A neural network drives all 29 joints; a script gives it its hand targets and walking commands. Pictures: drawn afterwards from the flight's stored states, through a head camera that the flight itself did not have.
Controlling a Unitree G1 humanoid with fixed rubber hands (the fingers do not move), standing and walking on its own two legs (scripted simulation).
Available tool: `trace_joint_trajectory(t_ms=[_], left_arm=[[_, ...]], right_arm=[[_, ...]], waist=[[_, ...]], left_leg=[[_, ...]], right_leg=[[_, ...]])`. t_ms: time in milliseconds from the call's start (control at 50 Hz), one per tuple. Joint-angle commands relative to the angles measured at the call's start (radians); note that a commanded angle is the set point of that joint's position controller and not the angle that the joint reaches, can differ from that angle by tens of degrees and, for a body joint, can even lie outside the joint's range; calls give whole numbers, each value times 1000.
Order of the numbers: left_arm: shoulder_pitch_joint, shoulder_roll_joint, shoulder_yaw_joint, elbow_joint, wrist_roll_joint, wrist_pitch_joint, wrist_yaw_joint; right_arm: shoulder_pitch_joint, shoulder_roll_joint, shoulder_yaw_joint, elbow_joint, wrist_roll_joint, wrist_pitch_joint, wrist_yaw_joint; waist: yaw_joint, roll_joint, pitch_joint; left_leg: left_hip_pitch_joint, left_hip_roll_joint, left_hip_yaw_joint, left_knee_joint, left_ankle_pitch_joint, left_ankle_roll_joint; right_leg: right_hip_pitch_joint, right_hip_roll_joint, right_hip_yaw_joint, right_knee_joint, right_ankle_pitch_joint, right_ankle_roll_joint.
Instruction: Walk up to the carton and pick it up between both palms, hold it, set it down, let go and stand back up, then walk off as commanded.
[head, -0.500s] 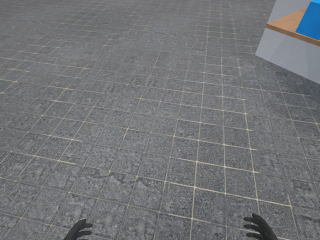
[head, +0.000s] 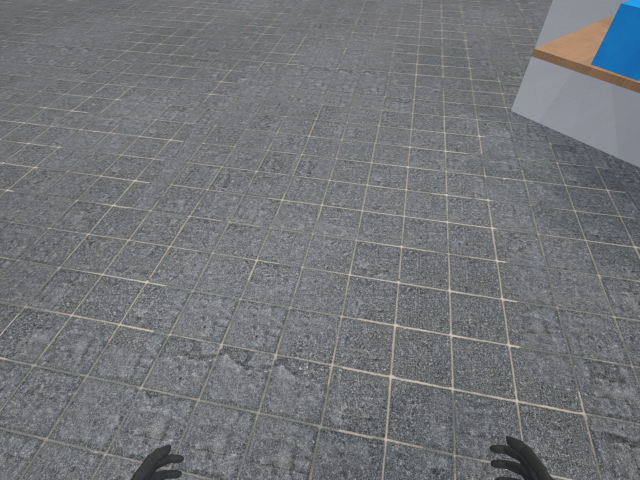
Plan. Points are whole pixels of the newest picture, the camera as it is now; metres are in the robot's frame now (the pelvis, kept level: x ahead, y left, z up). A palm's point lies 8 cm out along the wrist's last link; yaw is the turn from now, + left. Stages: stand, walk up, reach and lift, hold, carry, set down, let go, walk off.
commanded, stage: stand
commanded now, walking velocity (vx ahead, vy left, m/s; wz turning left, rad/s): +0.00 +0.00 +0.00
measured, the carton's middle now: out of the picture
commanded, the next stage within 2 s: none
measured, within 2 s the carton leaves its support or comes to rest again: neither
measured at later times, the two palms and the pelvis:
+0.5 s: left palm out of the picture +0.11 +0.26 -0.10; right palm out of the picture +0.13 -0.25 -0.09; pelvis +0.00 +0.00 +0.00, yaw +0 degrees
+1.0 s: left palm out of the picture +0.10 +0.26 -0.10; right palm out of the picture +0.12 -0.25 -0.10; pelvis +0.00 +0.00 +0.01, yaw +0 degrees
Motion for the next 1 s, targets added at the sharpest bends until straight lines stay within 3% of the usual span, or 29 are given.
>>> trace_joint_trajectory(t_ms=[0, 20, 40, 120, 140, 180, 220, 300, 320, 380, 400, 460, 480, 520, 560, 600, 620, 660, 700, 720, 740, 760, 780, 800, 860, 880, 920, 940, 980], left_arm=[[-72, 230, 84, -23, -16, -53, 5], [-75, 227, 84, -25, -14, -49, 3], [-80, 210, 80, -25, -14, -53, 6], [-74, 230, 81, -16, -12, -52, 6], [-89, 220, 82, -14, -16, -48, 4], [-62, 237, 86, -11, -10, -51, 8], [-68, 226, 85, 4, -12, -51, 7], [-66, 225, 84, 6, -13, -45, 4], [-62, 231, 88, 2, -15, -50, 6], [-79, 223, 82, 12, -19, -47, 3], [-73, 226, 78, 12, -12, -54, 3], [-52, 225, 80, 22, -20, -54, 4], [-67, 234, 86, 28, -15, -59, 7], [-81, 227, 81, 29, -13, -55, 6], [-69, 234, 82, 40, -16, -54, 9], [-76, 213, 79, 36, -19, -50, 6], [-66, 234, 83, 41, -20, -47, 7], [-62, 234, 79, 44, -14, -49, 9], [-56, 234, 81, 54, -19, -52, 7], [-79, 230, 84, 47, -9, -52, 5], [-66, 210, 78, 57, -19, -50, 6], [-66, 225, 79, 44, -18, -52, 4], [-71, 219, 82, 53, -16, -48, 4], [-66, 221, 83, 54, -16, -50, 9], [-83, 210, 77, 60, -13, -44, 5], [-48, 211, 75, 67, -21, -48, 6], [-82, 220, 78, 65, -16, -49, 12], [-70, 224, 80, 71, -14, -47, 9], [-59, 225, 77, 76, -23, -48, 6]], right_arm=[[-92, -269, -68, -29, 12, -62, -12], [-78, -272, -70, -32, 14, -62, -8], [-98, -266, -70, -26, 13, -57, -11], [-92, -268, -69, -23, 16, -54, -11], [-104, -272, -68, -19, 16, -55, -15], [-112, -271, -70, -26, 9, -52, -14], [-87, -268, -70, -15, 17, -54, -11], [-85, -267, -72, -13, 16, -58, -14], [-98, -281, -73, -14, 13, -56, -11], [-99, -280, -77, -7, 11, -56, -15], [-72, -284, -74, 9, 16, -52, -11], [-69, -271, -67, 20, 16, -56, -16], [-85, -266, -69, 16, 15, -55, -13], [-76, -255, -66, 23, 13, -55, -13], [-80, -266, -70, 22, 11, -57, -17], [-84, -282, -74, 37, 16, -58, -19], [-90, -266, -62, 34, 15, -56, -17], [-74, -264, -67, 34, 19, -53, -17], [-87, -282, -69, 52, 14, -54, -17], [-85, -262, -65, 37, 16, -57, -19], [-76, -289, -73, 63, 12, -58, -16], [-59, -267, -69, 50, 18, -57, -16], [-76, -270, -62, 59, 17, -53, -17], [-68, -271, -69, 58, 10, -51, -16], [-77, -269, -65, 63, 17, -50, -22], [-61, -275, -66, 67, 18, -52, -18], [-98, -256, -60, 54, 18, -56, -17], [-87, -276, -69, 66, 12, -55, -16], [-63, -277, -69, 80, 16, -53, -17]], waist=[[1, 35, -68], [4, 13, -69], [7, 56, -48], [-1, 32, -71], [1, 73, -69], [16, 34, -45], [-1, 69, -62], [0, 36, -67], [14, 73, -63], [1, 52, -52], [5, 5, -50], [1, 54, -105], [5, 21, -84], [-10, 36, -91], [-3, 50, -65], [-5, 13, -68], [7, 63, -41], [3, 33, -61], [5, 54, -66], [-6, 22, -43], [-4, 68, -58], [-13, 59, -53], [0, 55, -56], [-2, 79, -68], [1, 27, -29], [1, 61, -66], [-5, 19, -57], [7, 49, -53], [-2, 46, -47]], left_leg=[[17, 136, -148, -258, 33, 26], [22, 123, -151, -260, 24, 21], [21, 131, -151, -259, 39, 27], [32, 127, -131, -264, 28, 15], [18, 135, -154, -275, 9, 23], [-12, 144, -167, -283, 5, 29], [23, 127, -152, -282, 1, 15], [34, 138, -153, -277, 21, 16], [8, 129, -148, -275, 10, 17], [17, 138, -160, -282, 15, 15], [29, 130, -155, -270, 31, 18], [76, 128, -135, -259, 99, 16], [56, 127, -137, -262, 92, 15], [89, 128, -126, -246, 120, 11], [58, 127, -135, -266, 93, 11], [44, 134, -141, -283, 53, 15], [23, 126, -135, -285, 56, 12], [44, 131, -143, -286, 57, 16], [61, 132, -141, -287, 64, 14], [49, 136, -152, -292, 72, 11], [61, 137, -146, -281, 72, 18], [57, 134, -147, -299, 51, 10], [45, 131, -140, -294, 49, 3], [43, 135, -151, -310, 40, 10], [47, 139, -160, -300, 85, 12], [65, 144, -151, -293, 57, 16], [54, 134, -154, -296, 56, 6], [53, 129, -137, -297, 64, 7], [68, 121, -132, -288, 104, 2]], right_leg=[[71, -110, 103, -123, 57, -38], [83, -105, 93, -120, 54, -37], [65, -109, 110, -129, 55, -39], [62, -113, 108, -133, 46, -36], [78, -107, 106, -130, 49, -37], [81, -108, 100, -128, 37, -35], [85, -112, 104, -128, 59, -38], [78, -106, 99, -128, 46, -35], [84, -112, 102, -136, 48, -37], [71, -115, 103, -142, 47, -37], [78, -115, 101, -145, 57, -38], [91, -122, 114, -139, 104, -33], [90, -119, 111, -143, 85, -36], [76, -123, 117, -157, 111, -40], [79, -122, 117, -156, 98, -37], [95, -120, 96, -148, 97, -29], [83, -114, 111, -153, 69, -35], [94, -118, 109, -155, 65, -35], [90, -115, 115, -165, 80, -41], [82, -113, 103, -154, 77, -34], [84, -116, 105, -170, 96, -32], [84, -116, 110, -156, 64, -35], [101, -113, 107, -155, 70, -30], [99, -114, 94, -151, 71, -33], [81, -114, 105, -162, 78, -32], [103, -120, 103, -172, 75, -29], [96, -117, 106, -169, 79, -36], [102, -119, 110, -180, 83, -38], [93, -125, 117, -181, 110, -36]])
